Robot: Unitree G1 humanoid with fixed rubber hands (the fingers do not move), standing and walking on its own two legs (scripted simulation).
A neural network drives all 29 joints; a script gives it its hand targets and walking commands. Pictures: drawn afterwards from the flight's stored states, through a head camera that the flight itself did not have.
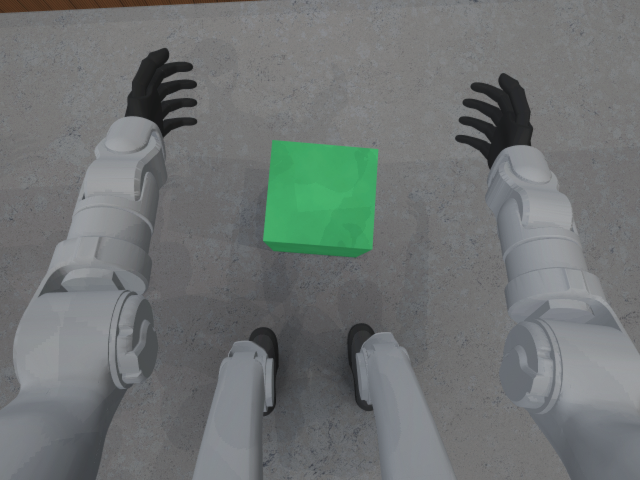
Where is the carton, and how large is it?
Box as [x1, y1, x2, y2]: [263, 140, 377, 257]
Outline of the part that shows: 272,140 263,240 273,250 355,257 371,249 377,149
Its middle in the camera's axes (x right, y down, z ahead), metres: +0.00 -0.07 +0.88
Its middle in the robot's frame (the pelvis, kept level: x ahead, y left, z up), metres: +0.50 -0.04 -0.52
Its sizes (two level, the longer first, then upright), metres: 0.210 0.200 0.250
